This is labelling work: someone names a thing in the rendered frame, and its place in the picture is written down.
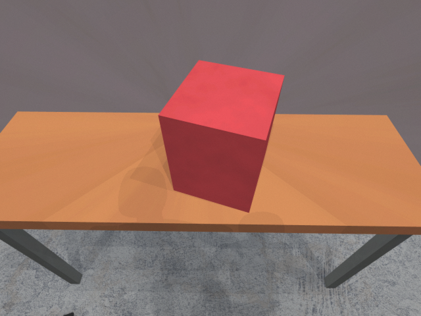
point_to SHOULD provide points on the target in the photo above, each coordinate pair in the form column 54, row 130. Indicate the carton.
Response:
column 216, row 129

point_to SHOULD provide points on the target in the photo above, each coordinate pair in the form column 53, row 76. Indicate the table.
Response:
column 325, row 174

